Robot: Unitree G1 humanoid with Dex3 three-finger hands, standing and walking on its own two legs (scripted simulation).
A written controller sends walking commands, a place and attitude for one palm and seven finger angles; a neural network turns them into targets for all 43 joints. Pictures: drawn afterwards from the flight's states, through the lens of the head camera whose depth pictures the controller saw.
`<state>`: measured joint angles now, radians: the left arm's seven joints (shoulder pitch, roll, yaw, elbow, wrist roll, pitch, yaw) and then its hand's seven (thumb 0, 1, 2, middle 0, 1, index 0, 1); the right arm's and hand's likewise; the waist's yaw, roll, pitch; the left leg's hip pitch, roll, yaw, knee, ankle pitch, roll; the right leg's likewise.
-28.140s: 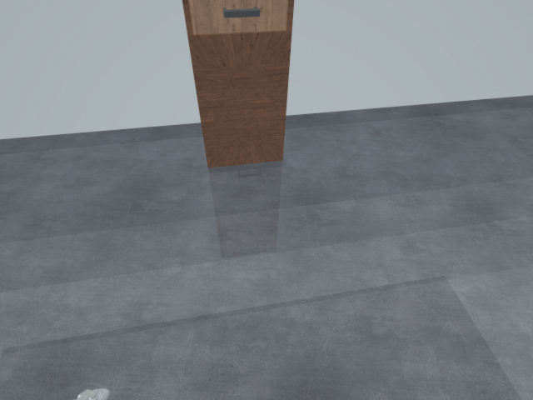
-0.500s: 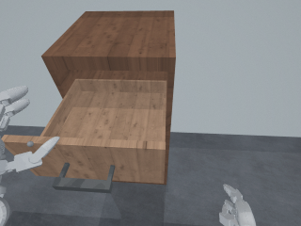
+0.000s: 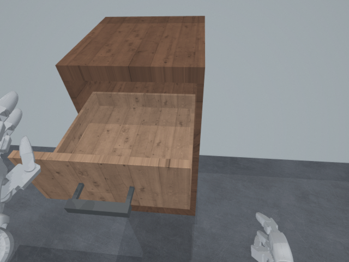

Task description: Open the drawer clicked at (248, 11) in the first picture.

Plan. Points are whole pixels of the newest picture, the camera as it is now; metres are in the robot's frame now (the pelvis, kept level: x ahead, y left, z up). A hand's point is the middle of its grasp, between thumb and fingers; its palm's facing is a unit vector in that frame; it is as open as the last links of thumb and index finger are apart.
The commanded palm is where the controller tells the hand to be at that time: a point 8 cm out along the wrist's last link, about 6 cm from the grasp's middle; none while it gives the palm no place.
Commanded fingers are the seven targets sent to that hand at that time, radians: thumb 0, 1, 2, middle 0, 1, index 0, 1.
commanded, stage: step back with the hand held close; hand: left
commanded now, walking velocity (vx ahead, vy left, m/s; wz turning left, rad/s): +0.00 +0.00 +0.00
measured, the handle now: (101, 198) +0.23 +0.20 +0.05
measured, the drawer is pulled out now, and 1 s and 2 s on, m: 0.30 0.30 0.30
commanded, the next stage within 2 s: stop stepping back and stand still in 1.14 s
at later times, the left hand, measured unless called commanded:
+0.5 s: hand (13, 189) +0.15 +0.25 +0.21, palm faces +0.39 -0.74 -0.55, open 7.4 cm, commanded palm +0.09 +0.30 +0.23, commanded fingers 0.00 0.90 0.90 -0.20 -0.30 -0.20 -0.30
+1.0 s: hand out of the picture +0.06 +0.27 +0.22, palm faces +0.50 -0.72 -0.48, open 7.4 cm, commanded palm +0.00 +0.30 +0.23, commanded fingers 0.00 0.90 0.90 -0.20 -0.30 -0.20 -0.30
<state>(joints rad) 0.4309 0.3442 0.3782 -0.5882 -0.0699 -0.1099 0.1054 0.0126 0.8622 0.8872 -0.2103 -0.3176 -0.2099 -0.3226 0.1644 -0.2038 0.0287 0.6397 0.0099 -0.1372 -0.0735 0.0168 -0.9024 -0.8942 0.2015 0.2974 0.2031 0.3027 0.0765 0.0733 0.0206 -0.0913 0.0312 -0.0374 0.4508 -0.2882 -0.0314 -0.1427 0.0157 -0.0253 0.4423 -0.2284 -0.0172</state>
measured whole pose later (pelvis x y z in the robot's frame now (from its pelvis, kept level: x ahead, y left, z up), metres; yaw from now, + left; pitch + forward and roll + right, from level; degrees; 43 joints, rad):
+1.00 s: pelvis -0.13 +0.02 -0.02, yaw +0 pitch +2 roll -1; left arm 0.51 0.46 0.55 -0.69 -0.02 -0.26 0.16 0.01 0.88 0.90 -0.21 -0.30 -0.21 -0.31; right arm 0.24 -0.20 0.00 0.58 0.01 -0.11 -0.06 0.02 -0.90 -0.89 0.20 0.30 0.20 0.30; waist -0.01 -0.01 -0.03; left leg -0.53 0.02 -0.02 0.67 -0.21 0.00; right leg -0.39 0.03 0.03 0.67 -0.32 0.00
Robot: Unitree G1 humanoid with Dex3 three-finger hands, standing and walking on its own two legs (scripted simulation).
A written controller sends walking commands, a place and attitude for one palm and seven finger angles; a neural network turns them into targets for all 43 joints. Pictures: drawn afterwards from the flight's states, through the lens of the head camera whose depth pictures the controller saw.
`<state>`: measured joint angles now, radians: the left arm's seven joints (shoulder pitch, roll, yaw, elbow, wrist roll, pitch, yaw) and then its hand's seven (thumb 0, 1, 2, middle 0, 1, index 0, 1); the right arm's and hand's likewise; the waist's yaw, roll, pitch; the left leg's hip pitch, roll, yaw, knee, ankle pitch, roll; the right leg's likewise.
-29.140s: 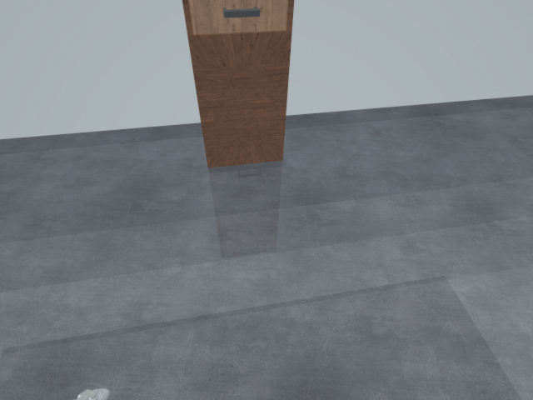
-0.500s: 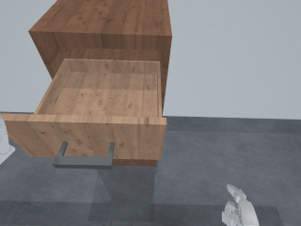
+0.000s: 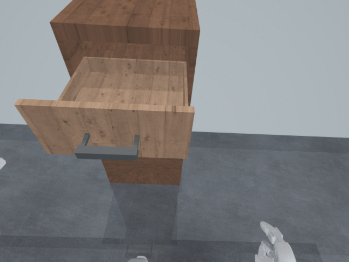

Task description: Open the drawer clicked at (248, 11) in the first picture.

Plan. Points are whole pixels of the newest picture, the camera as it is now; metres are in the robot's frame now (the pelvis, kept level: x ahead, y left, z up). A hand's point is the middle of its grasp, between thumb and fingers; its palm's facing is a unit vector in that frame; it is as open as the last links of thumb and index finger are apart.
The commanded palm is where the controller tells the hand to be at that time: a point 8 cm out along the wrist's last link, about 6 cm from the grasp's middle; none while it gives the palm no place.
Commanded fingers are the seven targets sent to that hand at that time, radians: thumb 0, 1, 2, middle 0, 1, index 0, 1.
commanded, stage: step back with the hand held close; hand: left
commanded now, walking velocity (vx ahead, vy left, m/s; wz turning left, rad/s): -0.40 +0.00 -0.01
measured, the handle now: (109, 145) +0.36 +0.18 +0.07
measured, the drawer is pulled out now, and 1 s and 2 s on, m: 0.30 0.30 0.30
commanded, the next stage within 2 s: stop stepping back and stand still in 0.14 s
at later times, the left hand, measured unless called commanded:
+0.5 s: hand out of the picture +0.06 +0.24 +0.27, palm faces +0.46 -0.76 -0.46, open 7.4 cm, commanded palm +0.00 +0.28 +0.26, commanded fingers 0.00 0.90 0.90 -0.20 -0.30 -0.20 -0.30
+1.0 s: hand out of the picture +0.01 +0.23 +0.26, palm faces +0.42 -0.76 -0.49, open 7.4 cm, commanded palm -0.05 +0.29 +0.26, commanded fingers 0.00 0.90 0.90 -0.20 -0.30 -0.20 -0.30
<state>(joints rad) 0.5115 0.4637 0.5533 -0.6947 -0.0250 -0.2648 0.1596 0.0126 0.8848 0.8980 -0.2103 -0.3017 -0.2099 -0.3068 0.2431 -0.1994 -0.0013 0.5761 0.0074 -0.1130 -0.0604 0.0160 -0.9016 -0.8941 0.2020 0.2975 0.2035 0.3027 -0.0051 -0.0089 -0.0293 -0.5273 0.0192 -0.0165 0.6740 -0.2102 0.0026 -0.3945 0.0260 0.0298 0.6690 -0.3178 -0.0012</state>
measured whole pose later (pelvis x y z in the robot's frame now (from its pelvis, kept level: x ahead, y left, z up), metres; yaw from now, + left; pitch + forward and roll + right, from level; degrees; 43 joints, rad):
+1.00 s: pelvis -0.18 +0.01 +0.01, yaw -1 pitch +0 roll +0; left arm 0.55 0.50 0.52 -0.74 -0.04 -0.23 0.17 0.02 0.89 0.90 -0.21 -0.30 -0.21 -0.31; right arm 0.24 -0.16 0.04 0.62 0.00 -0.16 -0.04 0.02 -0.90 -0.89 0.20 0.30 0.20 0.30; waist -0.04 -0.03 -0.02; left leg -0.32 0.05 0.10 0.58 -0.27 0.01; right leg -0.27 0.01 -0.10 0.56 -0.30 -0.03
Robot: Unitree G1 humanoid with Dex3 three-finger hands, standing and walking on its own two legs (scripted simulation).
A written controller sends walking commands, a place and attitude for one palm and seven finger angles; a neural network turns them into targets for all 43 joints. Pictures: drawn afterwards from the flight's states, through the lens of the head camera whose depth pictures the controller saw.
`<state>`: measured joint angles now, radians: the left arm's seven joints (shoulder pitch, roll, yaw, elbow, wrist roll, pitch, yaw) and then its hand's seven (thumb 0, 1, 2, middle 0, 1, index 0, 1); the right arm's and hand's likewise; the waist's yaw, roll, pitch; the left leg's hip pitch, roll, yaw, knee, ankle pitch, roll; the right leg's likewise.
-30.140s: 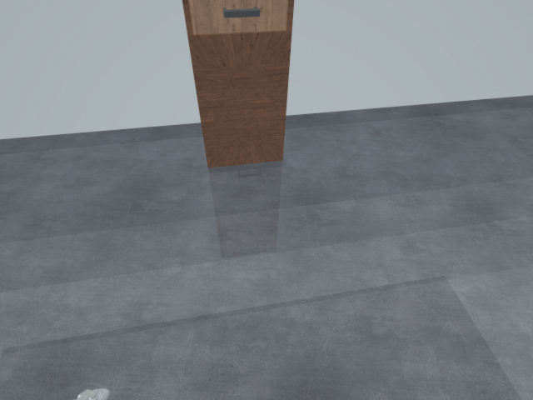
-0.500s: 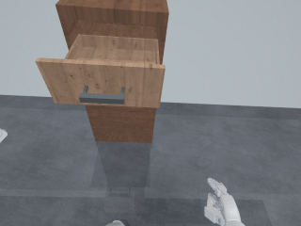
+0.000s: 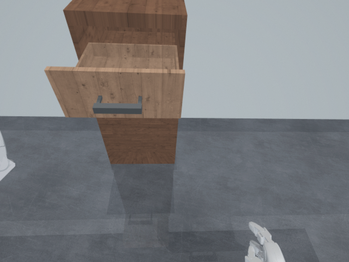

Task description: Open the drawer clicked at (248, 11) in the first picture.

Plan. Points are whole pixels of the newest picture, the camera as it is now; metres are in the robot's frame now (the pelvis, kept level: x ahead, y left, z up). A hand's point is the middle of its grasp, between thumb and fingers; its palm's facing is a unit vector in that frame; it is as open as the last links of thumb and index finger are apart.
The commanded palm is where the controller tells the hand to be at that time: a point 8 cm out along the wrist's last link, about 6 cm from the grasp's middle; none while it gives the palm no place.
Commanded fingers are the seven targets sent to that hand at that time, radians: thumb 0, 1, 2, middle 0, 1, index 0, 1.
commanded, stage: stop stepping back and stand still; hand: left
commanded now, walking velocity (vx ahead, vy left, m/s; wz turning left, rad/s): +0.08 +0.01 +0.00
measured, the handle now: (119, 103) +0.54 +0.18 +0.06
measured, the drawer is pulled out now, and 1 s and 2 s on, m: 0.30 0.30 0.30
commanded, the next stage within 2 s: let the arm hang, fingers relaxed in 0.14 s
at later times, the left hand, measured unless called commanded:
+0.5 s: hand out of the picture +0.09 +0.17 -0.16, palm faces -0.02 -0.99 -0.17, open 7.4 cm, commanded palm none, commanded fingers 0.00 0.90 0.90 -0.20 -0.30 -0.20 -0.30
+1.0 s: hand out of the picture +0.00 +0.22 -0.15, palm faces +0.08 -0.96 -0.26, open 7.4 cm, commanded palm none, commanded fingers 0.00 0.90 0.90 -0.20 -0.30 -0.20 -0.30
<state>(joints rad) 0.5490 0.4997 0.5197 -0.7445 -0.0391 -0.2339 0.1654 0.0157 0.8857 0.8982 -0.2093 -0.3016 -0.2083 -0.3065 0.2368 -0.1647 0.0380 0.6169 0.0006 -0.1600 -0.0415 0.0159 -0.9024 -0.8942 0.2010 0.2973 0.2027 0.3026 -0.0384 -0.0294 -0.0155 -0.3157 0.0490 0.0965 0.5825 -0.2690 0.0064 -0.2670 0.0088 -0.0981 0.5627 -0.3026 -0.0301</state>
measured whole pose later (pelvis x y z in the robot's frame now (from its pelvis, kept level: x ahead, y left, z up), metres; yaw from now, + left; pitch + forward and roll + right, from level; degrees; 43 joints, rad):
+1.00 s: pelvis +0.01 +0.02 +0.01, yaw +3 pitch -2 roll +0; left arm 0.27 0.20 0.01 1.11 0.02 0.01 0.02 0.00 0.91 0.90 -0.20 -0.30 -0.20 -0.30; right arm 0.25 -0.17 -0.01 1.10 -0.01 0.01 -0.02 0.01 -0.91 -0.89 0.20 0.30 0.20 0.30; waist 0.00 0.03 0.04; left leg -0.19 -0.02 0.00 0.40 -0.17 0.02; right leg -0.17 0.01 0.01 0.41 -0.21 -0.01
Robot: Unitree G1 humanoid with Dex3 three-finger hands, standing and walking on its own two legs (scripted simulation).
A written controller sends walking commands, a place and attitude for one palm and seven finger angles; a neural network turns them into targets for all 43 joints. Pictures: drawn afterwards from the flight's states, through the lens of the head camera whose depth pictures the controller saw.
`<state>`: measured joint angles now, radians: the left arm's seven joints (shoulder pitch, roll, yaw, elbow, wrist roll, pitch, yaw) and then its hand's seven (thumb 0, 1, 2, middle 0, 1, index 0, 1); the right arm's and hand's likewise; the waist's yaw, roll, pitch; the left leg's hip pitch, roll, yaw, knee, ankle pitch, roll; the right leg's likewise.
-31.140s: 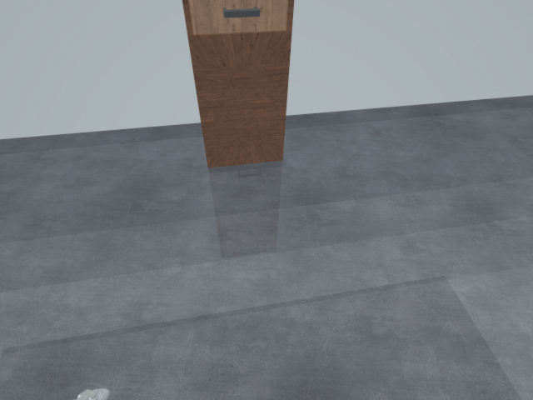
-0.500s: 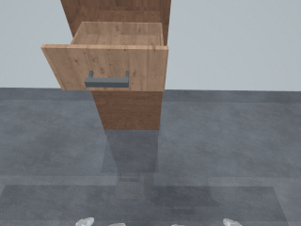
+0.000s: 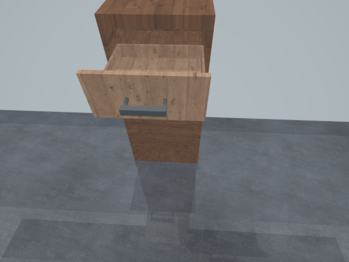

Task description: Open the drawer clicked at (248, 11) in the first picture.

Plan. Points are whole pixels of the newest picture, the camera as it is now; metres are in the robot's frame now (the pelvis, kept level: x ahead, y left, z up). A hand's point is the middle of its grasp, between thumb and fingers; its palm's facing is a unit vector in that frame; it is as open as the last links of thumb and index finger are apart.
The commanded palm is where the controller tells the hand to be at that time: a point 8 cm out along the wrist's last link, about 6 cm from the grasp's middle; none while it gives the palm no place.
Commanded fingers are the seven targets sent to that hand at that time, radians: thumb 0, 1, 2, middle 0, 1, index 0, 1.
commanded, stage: let the arm hang, fingers relaxed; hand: left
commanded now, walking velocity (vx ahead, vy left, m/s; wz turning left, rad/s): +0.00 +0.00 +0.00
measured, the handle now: (144, 106) +0.54 +0.13 +0.04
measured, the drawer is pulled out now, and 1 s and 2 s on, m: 0.30 0.30 0.30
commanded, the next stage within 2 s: look to check the result in 0.34 s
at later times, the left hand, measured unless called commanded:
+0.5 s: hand out of the picture +0.03 +0.19 -0.17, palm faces +0.00 -0.97 -0.23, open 7.4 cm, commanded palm none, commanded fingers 0.00 0.90 0.90 -0.20 -0.30 -0.20 -0.30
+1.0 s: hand out of the picture +0.08 +0.22 -0.16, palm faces -0.01 -0.95 -0.31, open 7.4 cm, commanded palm none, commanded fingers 0.00 0.90 0.90 -0.20 -0.30 -0.20 -0.30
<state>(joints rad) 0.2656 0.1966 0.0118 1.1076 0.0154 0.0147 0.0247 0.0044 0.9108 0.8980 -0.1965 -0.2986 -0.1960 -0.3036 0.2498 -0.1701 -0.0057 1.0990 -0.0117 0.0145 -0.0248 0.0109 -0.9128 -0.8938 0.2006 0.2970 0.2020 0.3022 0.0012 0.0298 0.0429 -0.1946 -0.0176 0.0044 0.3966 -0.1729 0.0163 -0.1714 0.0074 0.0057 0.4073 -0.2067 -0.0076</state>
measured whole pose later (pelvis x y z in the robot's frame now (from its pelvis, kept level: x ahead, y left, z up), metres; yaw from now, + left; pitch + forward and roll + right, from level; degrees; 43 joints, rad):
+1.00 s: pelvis +0.01 -0.01 +0.00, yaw +0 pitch -2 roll +0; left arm 0.14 0.28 0.03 1.11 0.02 -0.01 0.01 0.01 0.91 0.90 -0.20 -0.30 -0.20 -0.30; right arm 0.13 -0.28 -0.02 1.12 -0.01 0.00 -0.02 0.01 -0.91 -0.89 0.20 0.30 0.20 0.30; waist -0.01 0.01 0.07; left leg -0.15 0.00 0.01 0.34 -0.16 0.00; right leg -0.12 0.03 0.01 0.34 -0.19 -0.02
